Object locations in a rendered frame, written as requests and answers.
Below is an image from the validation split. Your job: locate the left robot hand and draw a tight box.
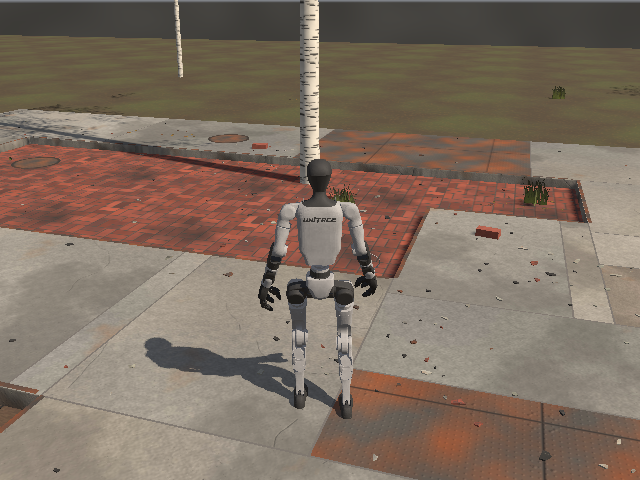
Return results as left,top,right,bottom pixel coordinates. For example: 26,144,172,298
258,284,281,311

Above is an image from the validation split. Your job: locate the right robot hand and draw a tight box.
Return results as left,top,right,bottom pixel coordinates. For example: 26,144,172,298
354,276,378,297

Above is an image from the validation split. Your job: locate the robot right upper arm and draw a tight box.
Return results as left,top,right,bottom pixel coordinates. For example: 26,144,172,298
340,202,367,256

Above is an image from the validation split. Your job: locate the robot right thigh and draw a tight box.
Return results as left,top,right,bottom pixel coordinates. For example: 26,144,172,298
334,280,354,354

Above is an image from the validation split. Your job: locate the robot right foot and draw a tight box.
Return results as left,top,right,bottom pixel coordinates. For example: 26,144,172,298
339,393,353,419

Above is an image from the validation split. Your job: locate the left robot forearm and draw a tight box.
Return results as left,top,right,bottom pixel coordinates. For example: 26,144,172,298
261,242,282,288

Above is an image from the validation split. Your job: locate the robot left upper arm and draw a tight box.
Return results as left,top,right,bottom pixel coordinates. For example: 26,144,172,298
271,202,299,258

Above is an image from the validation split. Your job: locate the right robot forearm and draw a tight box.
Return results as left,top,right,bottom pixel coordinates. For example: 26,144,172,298
357,241,375,279

